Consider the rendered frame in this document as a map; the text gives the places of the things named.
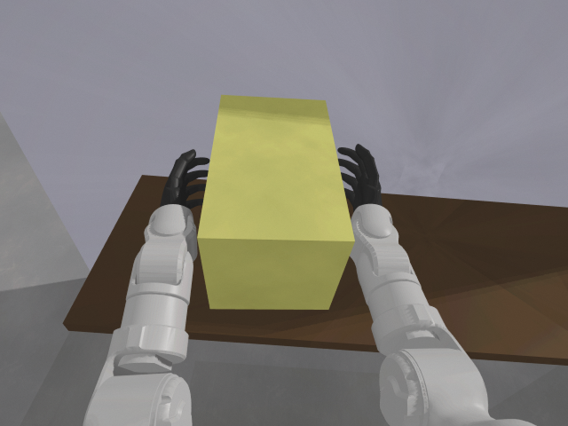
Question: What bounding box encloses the robot left hand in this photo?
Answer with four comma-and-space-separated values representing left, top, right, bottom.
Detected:
160, 149, 209, 209

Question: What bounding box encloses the carton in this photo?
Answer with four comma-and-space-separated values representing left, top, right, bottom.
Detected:
197, 95, 355, 310

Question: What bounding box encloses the table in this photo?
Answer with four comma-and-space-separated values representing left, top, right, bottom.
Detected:
63, 175, 568, 366

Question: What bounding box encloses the right robot upper arm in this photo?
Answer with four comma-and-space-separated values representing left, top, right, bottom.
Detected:
379, 348, 536, 426

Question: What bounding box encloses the robot left forearm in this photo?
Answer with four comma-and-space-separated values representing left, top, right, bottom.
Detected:
83, 204, 198, 426

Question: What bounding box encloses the robot right forearm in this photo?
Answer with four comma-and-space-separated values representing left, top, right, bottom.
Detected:
350, 204, 488, 406

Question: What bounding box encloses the left robot upper arm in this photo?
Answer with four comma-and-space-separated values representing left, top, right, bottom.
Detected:
84, 373, 193, 426

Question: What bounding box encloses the robot right hand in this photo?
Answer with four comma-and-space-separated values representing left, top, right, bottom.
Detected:
337, 144, 383, 213

